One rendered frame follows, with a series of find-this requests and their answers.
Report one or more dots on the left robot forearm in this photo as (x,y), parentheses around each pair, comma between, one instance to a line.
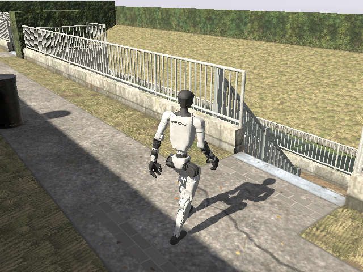
(155,150)

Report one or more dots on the right robot hand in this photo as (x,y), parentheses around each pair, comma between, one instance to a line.
(214,164)

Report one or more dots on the robot left shin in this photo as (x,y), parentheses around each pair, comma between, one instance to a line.
(181,189)

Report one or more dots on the right robot forearm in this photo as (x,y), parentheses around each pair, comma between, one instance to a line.
(208,153)

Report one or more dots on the right robot upper arm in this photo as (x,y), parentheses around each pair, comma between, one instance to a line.
(199,123)

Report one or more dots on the robot torso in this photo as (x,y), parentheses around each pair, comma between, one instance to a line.
(182,136)

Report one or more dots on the left robot upper arm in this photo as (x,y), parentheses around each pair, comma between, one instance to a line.
(163,125)

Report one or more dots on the left robot hand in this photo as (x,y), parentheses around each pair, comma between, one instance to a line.
(153,167)

